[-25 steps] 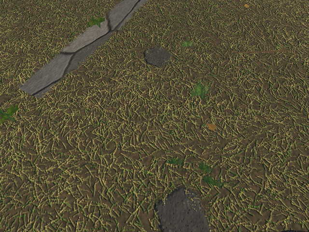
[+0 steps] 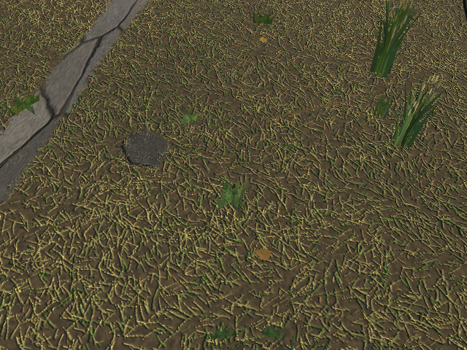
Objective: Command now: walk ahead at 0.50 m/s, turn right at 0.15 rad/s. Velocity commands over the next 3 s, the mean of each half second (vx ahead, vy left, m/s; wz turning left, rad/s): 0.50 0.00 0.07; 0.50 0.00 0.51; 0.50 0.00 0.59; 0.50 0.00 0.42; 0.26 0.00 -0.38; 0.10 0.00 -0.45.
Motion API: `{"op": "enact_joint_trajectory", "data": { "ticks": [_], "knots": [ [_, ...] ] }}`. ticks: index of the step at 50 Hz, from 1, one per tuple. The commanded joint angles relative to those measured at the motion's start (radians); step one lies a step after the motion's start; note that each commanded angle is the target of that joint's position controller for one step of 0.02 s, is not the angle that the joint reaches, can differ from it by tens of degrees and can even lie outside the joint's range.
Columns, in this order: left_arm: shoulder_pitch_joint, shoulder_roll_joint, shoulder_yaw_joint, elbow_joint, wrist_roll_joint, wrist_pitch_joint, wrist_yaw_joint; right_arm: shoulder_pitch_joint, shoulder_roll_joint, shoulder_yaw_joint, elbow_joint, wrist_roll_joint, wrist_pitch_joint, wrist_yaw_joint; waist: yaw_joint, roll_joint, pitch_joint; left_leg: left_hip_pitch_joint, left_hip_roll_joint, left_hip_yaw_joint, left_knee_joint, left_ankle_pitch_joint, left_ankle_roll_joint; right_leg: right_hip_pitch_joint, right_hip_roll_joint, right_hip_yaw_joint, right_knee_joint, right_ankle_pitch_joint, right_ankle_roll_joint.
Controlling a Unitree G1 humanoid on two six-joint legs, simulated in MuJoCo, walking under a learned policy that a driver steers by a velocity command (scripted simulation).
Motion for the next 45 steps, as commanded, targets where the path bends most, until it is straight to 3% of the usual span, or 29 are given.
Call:
{"op": "enact_joint_trajectory", "data": {
  "ticks": [1, 5, 8, 10, 11, 12, 13, 14, 15, 16, 17, 19, 22, 25, 29, 33, 34, 36, 37, 38, 39, 40, 41, 42, 43, 44, 45],
  "knots": [
    [-0.088, 0.017, -0.006, -0.080, 0.002, -0.022, -0.009, -0.052, -0.180, -0.042, -0.057, 0.010, -0.011, -0.005, 0.004, 0.134, 0.010, 0.011, 0.235, -0.175, -0.177, 0.145, 0.179, -0.011, -0.014, -0.010, -0.194, 0.143, 0.009],
    [-0.193, 0.033, -0.005, -0.103, -0.011, -0.029, -0.023, 0.012, -0.201, -0.044, -0.015, 0.021, 0.001, -0.005, -0.029, 0.132, 0.030, 0.039, 0.255, -0.149, -0.166, 0.148, 0.163, 0.058, 0.012, -0.026, -0.337, 0.227, 0.006],
    [-0.224, 0.055, 0.002, -0.121, -0.014, -0.036, -0.033, 0.029, -0.216, -0.049, 0.009, 0.026, 0.016, -0.009, -0.015, 0.136, 0.041, 0.110, 0.293, -0.160, -0.126, 0.194, 0.143, 0.082, 0.022, -0.026, -0.402, 0.163, -0.030],
    [-0.133, 0.087, 0.020, -0.098, -0.009, -0.039, -0.031, 0.010, -0.228, -0.050, 0.015, 0.029, 0.028, -0.014, 0.054, 0.131, -0.010, 0.118, 0.274, -0.124, -0.009, 0.392, 0.113, 0.244, 0.054, -0.060, -0.464, 0.142, -0.066],
    [-0.007, 0.128, 0.043, -0.058, -0.003, -0.038, -0.023, 0.016, -0.208, -0.042, 0.016, 0.025, 0.030, -0.015, 0.112, 0.107, -0.095, 0.076, 0.224, -0.076, 0.154, 0.497, 0.088, 0.437, 0.064, -0.068, -0.479, 0.142, -0.095],
    [0.175, 0.198, 0.064, -0.030, 0.012, -0.035, -0.011, 0.008, -0.154, -0.017, -0.012, 0.005, 0.026, -0.016, 0.188, 0.012, -0.240, -0.118, 0.170, -0.040, 0.450, 0.301, 0.046, 0.733, -0.115, 0.126, -0.454, 0.142, -0.162],
    [0.228, 0.278, 0.081, -0.014, 0.013, -0.026, -0.010, 0.112, -0.045, 0.017, -0.037, 0.006, 0.008, -0.014, 0.143, -0.251, -0.349, -0.492, 0.008, -0.009, 0.784, -0.315, -0.015, 1.005, -0.339, 0.550, -0.543, -0.043, -0.306],
    [0.235, 0.179, 0.058, -0.012, 0.003, -0.026, -0.010, 0.058, -0.149, -0.008, -0.020, 0.029, -0.005, -0.013, 0.185, -0.148, -0.303, -0.604, 0.040, -0.130, 0.912, -0.380, -0.011, 0.946, -0.333, 0.618, -0.613, -0.186, -0.298],
    [0.178, 0.143, 0.043, -0.011, 0.000, -0.029, -0.009, -0.020, -0.191, -0.025, -0.043, 0.047, -0.010, -0.010, 0.170, -0.104, -0.169, -0.650, 0.080, -0.130, 0.927, -0.290, 0.000, 0.832, -0.303, 0.475, -0.634, -0.156, -0.257],
    [0.114, 0.115, 0.033, -0.014, 0.004, -0.032, -0.010, -0.056, -0.180, -0.024, -0.047, 0.041, -0.008, -0.012, 0.139, -0.054, -0.111, -0.618, 0.119, -0.111, 0.892, -0.204, -0.004, 0.721, -0.258, 0.366, -0.659, -0.078, -0.231],
    [0.065, 0.085, 0.025, -0.014, 0.009, -0.036, -0.013, -0.075, -0.168, -0.027, -0.047, 0.027, -0.001, -0.012, 0.113, -0.045, -0.057, -0.595, 0.141, -0.109, 0.847, -0.144, -0.013, 0.630, -0.221, 0.287, -0.694, -0.009, -0.218],
    [0.021, 0.066, 0.024, -0.004, 0.019, -0.053, -0.015, -0.038, -0.132, -0.026, -0.033, 0.026, 0.023, -0.010, 0.065, -0.069, -0.034, -0.500, 0.167, -0.115, 0.817, -0.071, -0.027, 0.514, -0.187, 0.179, -0.755, 0.093, -0.205],
    [0.021, 0.086, 0.035, 0.031, 0.022, -0.073, -0.010, -0.060, -0.100, -0.025, -0.042, 0.024, 0.045, -0.013, 0.048, -0.023, 0.003, -0.525, 0.165, -0.133, 0.763, 0.014, -0.048, 0.466, -0.187, 0.060, -0.796, 0.239, -0.208],
    [0.032, 0.101, 0.039, 0.059, 0.023, -0.073, 0.000, -0.120, -0.088, -0.022, -0.064, 0.020, 0.042, -0.006, 0.061, -0.007, 0.022, -0.551, 0.154, -0.132, 0.610, 0.167, -0.050, 0.488, -0.168, -0.044, -0.807, 0.312, -0.192],
    [0.077, 0.134, 0.045, 0.092, 0.013, -0.063, 0.011, -0.262, -0.061, -0.008, -0.114, 0.017, 0.036, 0.019, 0.118, 0.016, 0.064, -0.525, 0.142, -0.050, 0.405, 0.291, -0.029, 0.529, -0.170, -0.139, -0.819, 0.328, -0.168],
    [0.143, 0.156, 0.053, 0.131, -0.003, -0.031, 0.016, -0.365, -0.059, -0.004, -0.183, 0.020, 0.036, 0.046, 0.146, 0.021, 0.090, -0.582, 0.128, -0.001, 0.308, 0.208, 0.011, 0.687, -0.214, -0.179, -0.754, 0.422, -0.151],
    [0.141, 0.157, 0.053, 0.137, -0.013, -0.026, 0.020, -0.376, -0.063, -0.006, -0.201, 0.022, 0.037, 0.049, 0.140, 0.023, 0.090, -0.572, 0.116, 0.015, 0.287, 0.182, 0.024, 0.714, -0.224, -0.189, -0.729, 0.505, -0.139],
    [0.127, 0.198, 0.063, 0.132, -0.007, -0.009, 0.027, -0.334, -0.092, -0.022, -0.212, 0.017, 0.043, 0.056, 0.096, -0.034, 0.026, -0.458, 0.051, 0.081, 0.290, 0.061, 0.061, 0.749, -0.217, -0.226, -0.596, 0.837, -0.117],
    [0.121, 0.209, 0.067, 0.127, -0.007, 0.001, 0.033, -0.261, -0.123, -0.038, -0.202, 0.017, 0.047, 0.056, 0.051, -0.049, -0.028, -0.354, 0.012, 0.106, 0.299, 0.010, 0.085, 0.744, -0.212, -0.238, -0.475, 0.984, -0.108],
    [0.107, 0.212, 0.067, 0.120, -0.010, 0.008, 0.038, -0.129, -0.166, -0.064, -0.173, 0.020, 0.050, 0.048, -0.026, -0.039, -0.101, -0.164, -0.027, 0.111, 0.257, 0.029, 0.118, 0.680, -0.189, -0.256, -0.292, 1.006, -0.086],
    [0.092, 0.201, 0.057, 0.105, -0.008, 0.006, 0.040, 0.048, -0.231, -0.098, -0.129, 0.023, 0.064, 0.029, -0.115, 0.030, -0.191, 0.154, 0.011, 0.003, 0.214, 0.062, 0.168, 0.461, -0.147, -0.260, -0.020, 0.799, -0.050],
    [0.195, 0.040, 0.005, 0.051, 0.034, -0.021, 0.017, 0.050, -0.343, -0.115, -0.126, 0.031, 0.064, 0.015, -0.001, 0.303, -0.272, 0.544, 0.296, -0.545, 0.165, -0.018, 0.356, -0.037, 0.057, -0.211, 0.363, -0.219, 0.017],
    [0.119, 0.095, 0.006, 0.040, 0.008, -0.065, -0.003, 0.084, -0.274, -0.094, -0.153, 0.023, 0.050, 0.015, -0.061, 0.217, -0.432, 0.628, 0.388, -0.869, -0.001, -0.164, 0.433, -0.176, 0.114, 0.040, 0.516, -0.371, 0.012],
    [0.011, 0.152, 0.022, 0.007, -0.032, -0.089, -0.016, 0.049, -0.221, -0.079, -0.146, 0.011, 0.039, 0.015, -0.081, 0.154, -0.285, 0.539, 0.355, -0.719, -0.033, -0.119, 0.364, -0.261, 0.051, 0.070, 0.495, -0.278, -0.014],
    [-0.011, 0.137, 0.013, -0.006, -0.029, -0.100, -0.014, -0.013, -0.195, -0.071, -0.151, 0.014, 0.032, 0.014, -0.033, 0.067, -0.185, 0.385, 0.312, -0.595, -0.036, -0.038, 0.320, -0.230, 0.005, 0.066, 0.393, -0.191, -0.027],
    [-0.012, 0.134, 0.016, 0.005, -0.005, -0.099, -0.006, -0.084, -0.168, -0.062, -0.163, 0.015, 0.031, 0.013, 0.014, 0.018, -0.112, 0.233, 0.272, -0.498, -0.048, 0.074, 0.293, -0.165, -0.026, 0.056, 0.295, -0.147, -0.017],
    [0.007, 0.145, 0.023, 0.011, 0.010, -0.089, -0.003, -0.126, -0.148, -0.054, -0.179, 0.004, 0.028, 0.009, 0.050, 0.040, -0.086, 0.131, 0.246, -0.441, -0.071, 0.169, 0.287, -0.088, -0.046, 0.061, 0.245, -0.115, -0.006]
  ]
}}
Next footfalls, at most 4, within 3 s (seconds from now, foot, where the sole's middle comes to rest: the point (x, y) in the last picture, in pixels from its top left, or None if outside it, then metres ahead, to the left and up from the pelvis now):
0.24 right None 0.28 -0.15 -0.78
0.78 left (185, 333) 0.55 0.11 -0.78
1.24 right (214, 235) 0.88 0.02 -0.78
1.78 left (98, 229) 0.92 0.41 -0.78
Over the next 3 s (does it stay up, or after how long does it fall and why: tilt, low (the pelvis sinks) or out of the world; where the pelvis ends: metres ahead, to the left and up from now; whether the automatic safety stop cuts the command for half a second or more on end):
stays up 1.14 0.56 0.00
